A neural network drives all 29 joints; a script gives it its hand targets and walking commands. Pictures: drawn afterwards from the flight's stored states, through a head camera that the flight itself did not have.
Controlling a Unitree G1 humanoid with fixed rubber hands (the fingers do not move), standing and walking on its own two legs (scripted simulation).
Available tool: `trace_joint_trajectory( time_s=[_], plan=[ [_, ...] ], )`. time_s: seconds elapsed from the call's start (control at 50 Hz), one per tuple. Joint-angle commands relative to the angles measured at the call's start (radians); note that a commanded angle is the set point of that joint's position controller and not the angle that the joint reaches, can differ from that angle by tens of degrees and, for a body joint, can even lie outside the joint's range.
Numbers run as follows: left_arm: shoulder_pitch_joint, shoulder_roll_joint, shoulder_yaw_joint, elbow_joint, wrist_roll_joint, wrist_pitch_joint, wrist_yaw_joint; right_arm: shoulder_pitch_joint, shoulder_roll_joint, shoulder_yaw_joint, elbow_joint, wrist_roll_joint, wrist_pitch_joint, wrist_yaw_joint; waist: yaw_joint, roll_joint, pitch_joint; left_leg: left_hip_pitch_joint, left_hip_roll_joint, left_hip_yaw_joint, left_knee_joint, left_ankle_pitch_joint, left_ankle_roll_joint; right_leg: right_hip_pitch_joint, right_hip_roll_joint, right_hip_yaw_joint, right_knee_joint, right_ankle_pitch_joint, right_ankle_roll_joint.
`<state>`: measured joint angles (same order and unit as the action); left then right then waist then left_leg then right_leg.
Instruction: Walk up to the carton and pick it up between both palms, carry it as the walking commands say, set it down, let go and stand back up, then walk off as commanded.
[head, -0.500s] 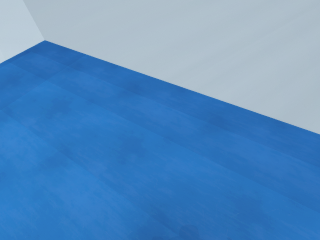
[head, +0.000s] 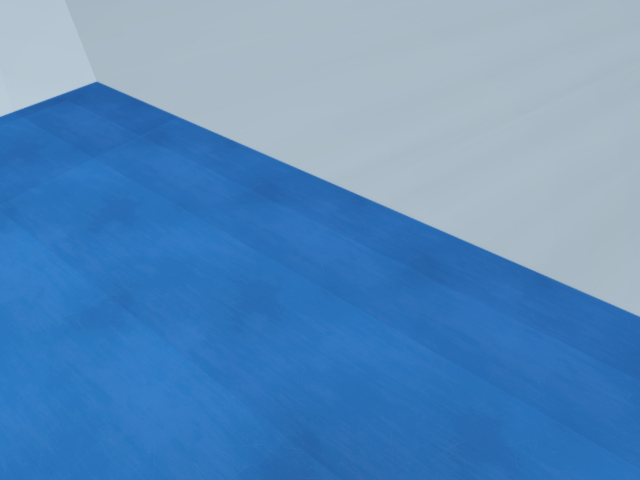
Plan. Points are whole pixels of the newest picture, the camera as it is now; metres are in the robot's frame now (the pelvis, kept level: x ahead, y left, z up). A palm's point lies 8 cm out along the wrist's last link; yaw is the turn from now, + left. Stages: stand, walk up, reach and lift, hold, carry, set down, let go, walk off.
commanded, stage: stand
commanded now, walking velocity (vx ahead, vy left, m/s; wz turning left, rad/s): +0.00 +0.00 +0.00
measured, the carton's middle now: out of the picture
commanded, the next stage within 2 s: none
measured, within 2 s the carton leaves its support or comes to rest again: neither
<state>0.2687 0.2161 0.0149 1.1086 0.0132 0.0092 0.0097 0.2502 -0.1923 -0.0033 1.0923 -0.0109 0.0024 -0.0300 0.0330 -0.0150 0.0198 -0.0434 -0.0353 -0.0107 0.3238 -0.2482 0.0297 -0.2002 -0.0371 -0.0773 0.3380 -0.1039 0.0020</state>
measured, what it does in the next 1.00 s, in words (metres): stands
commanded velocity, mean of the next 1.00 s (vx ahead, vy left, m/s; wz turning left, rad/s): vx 0.00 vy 0.00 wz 0.00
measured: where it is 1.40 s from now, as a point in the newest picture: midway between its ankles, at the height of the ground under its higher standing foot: outside the picture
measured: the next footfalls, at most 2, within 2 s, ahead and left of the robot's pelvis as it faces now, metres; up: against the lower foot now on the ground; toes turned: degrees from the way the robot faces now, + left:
none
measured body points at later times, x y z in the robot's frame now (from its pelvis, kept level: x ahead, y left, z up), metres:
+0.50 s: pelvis +0.02 +0.00 +0.00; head +0.03 +0.00 +0.45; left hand +0.00 +0.23 -0.17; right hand -0.01 -0.22 -0.16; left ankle -0.04 +0.10 -0.75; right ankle +0.05 -0.12 -0.75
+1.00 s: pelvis +0.03 +0.00 -0.01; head +0.04 +0.00 +0.44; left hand +0.05 +0.26 -0.16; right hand +0.03 -0.26 -0.15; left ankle -0.04 +0.10 -0.75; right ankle +0.05 -0.12 -0.75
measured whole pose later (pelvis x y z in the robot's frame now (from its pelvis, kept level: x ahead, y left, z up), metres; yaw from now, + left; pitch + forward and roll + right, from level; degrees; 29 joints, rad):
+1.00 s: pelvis +0.03 +0.00 -0.01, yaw +0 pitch -2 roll +0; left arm 0.24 0.23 0.04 1.09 0.01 -0.01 0.04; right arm 0.32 -0.22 -0.02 1.05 -0.02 -0.03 -0.05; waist 0.01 0.00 0.05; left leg -0.03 -0.03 0.00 0.39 -0.32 0.03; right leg -0.21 -0.03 -0.07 0.43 -0.19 0.01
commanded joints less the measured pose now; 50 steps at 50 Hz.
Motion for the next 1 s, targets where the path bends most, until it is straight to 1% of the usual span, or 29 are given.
trace_joint_trajectory(
  time_s=[0.0,0.1,0.38,0.6,0.7,0.82,0.92,0.98],
  plan=[
    [0.029,0.078,0.011,-0.005,-0.001,-0.011,0.006,0.040,-0.102,-0.017,-0.014,0.000,-0.011,-0.004,-0.008,0.025,0.077,-0.199,0.130,-0.121,-0.118,-0.063,0.026,0.076,-0.076,0.105,-0.037,-0.033,-0.012],
    [0.050,0.063,0.008,0.023,-0.002,-0.014,0.012,0.077,-0.077,-0.011,0.005,0.000,-0.016,-0.006,-0.013,0.013,0.067,-0.180,0.121,-0.103,-0.089,0.006,0.028,0.074,-0.082,0.109,-0.029,-0.020,-0.016],
    [0.078,0.026,0.001,0.065,-0.005,-0.015,0.023,0.152,-0.038,0.004,0.036,0.001,-0.024,-0.014,-0.017,0.023,0.054,-0.144,0.123,-0.083,-0.049,0.169,0.024,0.088,-0.081,0.099,0.015,0.072,-0.028],
    [0.080,0.011,0.001,0.071,-0.006,-0.013,0.029,0.186,-0.024,0.004,0.042,-0.001,-0.025,-0.021,-0.020,0.026,0.055,-0.131,0.127,-0.072,-0.030,0.228,0.021,0.089,-0.078,0.093,0.041,0.121,-0.032],
    [0.072,0.026,0.009,0.053,-0.005,-0.012,0.029,0.185,-0.040,-0.004,0.027,-0.004,-0.025,-0.023,-0.021,0.026,0.054,-0.125,0.130,-0.068,-0.023,0.246,0.014,0.089,-0.077,0.095,0.049,0.139,-0.028],
    [0.052,0.068,0.026,0.012,-0.003,-0.016,0.033,0.168,-0.083,-0.023,-0.013,-0.010,-0.029,-0.025,-0.022,0.032,0.053,-0.126,0.138,-0.072,-0.016,0.231,0.013,0.086,-0.081,0.098,0.061,0.126,-0.033],
    [0.017,0.120,0.040,-0.037,0.000,-0.022,0.031,0.140,-0.136,-0.039,-0.060,-0.012,-0.032,-0.025,-0.023,0.036,0.051,-0.125,0.146,-0.080,-0.011,0.235,0.011,0.088,-0.086,0.101,0.071,0.126,-0.038],
    [-0.019,0.163,0.045,-0.068,0.002,-0.028,0.025,0.107,-0.192,-0.051,-0.085,-0.013,-0.036,-0.024,-0.023,0.034,0.045,-0.121,0.153,-0.085,-0.011,0.228,0.003,0.095,-0.091,0.106,0.074,0.121,-0.044]
  ],
)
